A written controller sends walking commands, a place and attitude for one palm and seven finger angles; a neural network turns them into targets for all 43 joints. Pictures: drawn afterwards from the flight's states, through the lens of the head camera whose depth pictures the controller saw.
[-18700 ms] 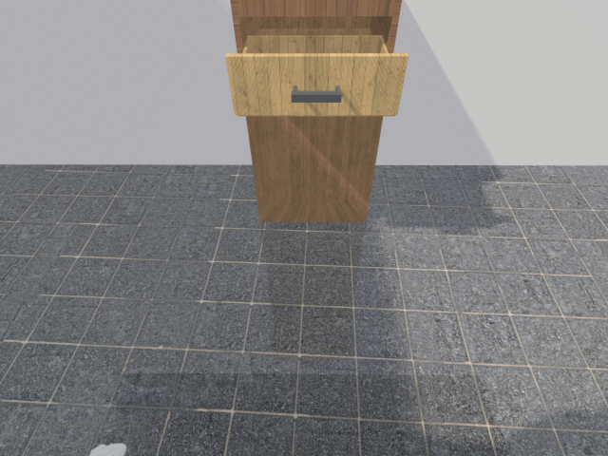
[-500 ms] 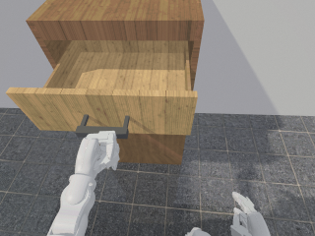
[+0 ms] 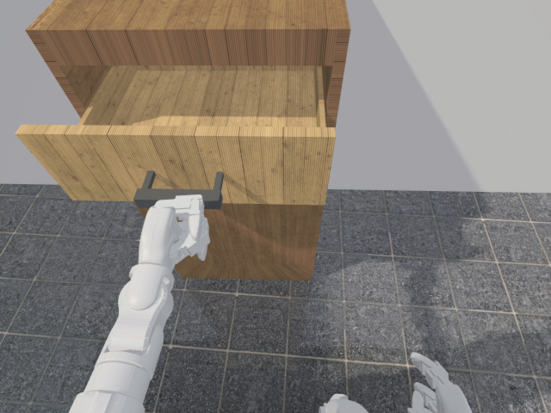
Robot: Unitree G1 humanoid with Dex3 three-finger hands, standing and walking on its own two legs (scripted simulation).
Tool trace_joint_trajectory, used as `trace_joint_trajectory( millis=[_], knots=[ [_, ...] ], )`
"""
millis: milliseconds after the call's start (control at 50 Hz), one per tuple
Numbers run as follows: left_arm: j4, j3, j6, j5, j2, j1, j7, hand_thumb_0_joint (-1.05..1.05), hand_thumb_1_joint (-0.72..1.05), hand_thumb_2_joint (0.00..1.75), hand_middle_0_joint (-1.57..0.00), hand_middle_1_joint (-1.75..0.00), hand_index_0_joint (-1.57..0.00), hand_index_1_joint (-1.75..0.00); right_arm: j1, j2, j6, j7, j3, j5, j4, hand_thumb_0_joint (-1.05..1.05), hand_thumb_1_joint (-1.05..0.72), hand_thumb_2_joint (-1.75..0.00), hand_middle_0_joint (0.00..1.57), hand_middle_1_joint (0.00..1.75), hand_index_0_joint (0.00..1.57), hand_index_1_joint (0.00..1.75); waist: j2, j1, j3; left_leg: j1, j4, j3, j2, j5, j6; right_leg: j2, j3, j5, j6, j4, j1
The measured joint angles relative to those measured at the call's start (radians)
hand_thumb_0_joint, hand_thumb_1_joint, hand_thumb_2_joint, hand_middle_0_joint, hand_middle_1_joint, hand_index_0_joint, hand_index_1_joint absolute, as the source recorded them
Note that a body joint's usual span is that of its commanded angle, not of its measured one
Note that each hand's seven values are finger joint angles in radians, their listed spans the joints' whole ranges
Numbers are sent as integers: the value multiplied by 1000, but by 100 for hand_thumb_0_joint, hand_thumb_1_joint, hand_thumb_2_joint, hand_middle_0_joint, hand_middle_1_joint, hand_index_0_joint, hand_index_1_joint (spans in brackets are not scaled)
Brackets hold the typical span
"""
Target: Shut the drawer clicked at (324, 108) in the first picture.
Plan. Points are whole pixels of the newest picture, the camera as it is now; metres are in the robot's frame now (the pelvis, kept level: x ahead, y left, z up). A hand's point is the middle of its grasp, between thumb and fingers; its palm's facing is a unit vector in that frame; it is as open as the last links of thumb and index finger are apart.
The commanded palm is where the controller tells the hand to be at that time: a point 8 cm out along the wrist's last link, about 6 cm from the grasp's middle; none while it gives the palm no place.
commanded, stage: push the drawer shut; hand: left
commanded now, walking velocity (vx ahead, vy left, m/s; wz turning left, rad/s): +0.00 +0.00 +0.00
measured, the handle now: (181, 188) +0.43 +0.16 +0.07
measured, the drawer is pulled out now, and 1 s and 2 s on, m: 0.17 0.04 0.00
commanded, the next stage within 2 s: pull the fist back off the drawer in 1.80 s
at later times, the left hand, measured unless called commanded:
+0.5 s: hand (207, 199) +0.41 +0.12 +0.06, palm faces -0.04 -1.00 -0.06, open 3.1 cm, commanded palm +0.40 +0.17 +0.07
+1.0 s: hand (212, 166) +0.48 +0.12 +0.07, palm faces -0.05 -1.00 -0.04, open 3.1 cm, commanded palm +0.46 +0.18 +0.07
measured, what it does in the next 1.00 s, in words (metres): stands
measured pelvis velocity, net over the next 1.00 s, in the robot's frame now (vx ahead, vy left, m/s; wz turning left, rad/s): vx -0.01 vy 0.01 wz -0.04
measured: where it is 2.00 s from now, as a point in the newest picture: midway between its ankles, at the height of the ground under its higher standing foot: outside the picture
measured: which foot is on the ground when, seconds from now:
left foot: down 0.00-1.00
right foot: down 0.00-1.00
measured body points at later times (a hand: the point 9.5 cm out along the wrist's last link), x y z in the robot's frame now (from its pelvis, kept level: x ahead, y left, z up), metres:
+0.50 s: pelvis -0.01 +0.00 +0.00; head +0.07 -0.01 +0.44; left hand +0.41 +0.17 +0.07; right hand +0.08 -0.26 -0.12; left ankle -0.03 +0.11 -0.70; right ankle +0.04 -0.11 -0.70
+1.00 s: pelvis -0.01 +0.01 -0.01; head +0.09 +0.00 +0.43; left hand +0.48 +0.17 +0.07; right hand +0.00 -0.25 -0.13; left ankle -0.03 +0.11 -0.70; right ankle +0.04 -0.11 -0.70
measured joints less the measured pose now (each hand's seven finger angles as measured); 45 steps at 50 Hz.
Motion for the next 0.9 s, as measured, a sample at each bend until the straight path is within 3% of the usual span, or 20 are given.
trace_joint_trajectory(
  millis=[340,580,900],
  knots=[
    [261,99,-65,-8,43,-201,-48,0,79,90,-140,-160,-140,-160,25,-9,32,-2,-7,1,32,1,-91,-90,20,30,20,30,-10,-30,9,-11,-17,10,10,14,-2,13,8,22,-4,-23,-13],
    [445,150,-109,3,57,-350,-46,1,80,91,-140,-160,-140,-160,64,-10,47,9,-13,-10,55,1,-91,-90,20,30,20,30,-11,-52,-2,-53,-5,22,9,17,5,12,21,33,2,-17,-57],
    [720,255,-162,39,141,-582,-71,1,77,88,-140,-160,-140,-160,110,-14,70,16,-2,-31,57,1,-91,-90,20,30,20,30,-18,-107,-9,-140,35,38,13,11,16,17,35,46,9,2,-140]
  ],
)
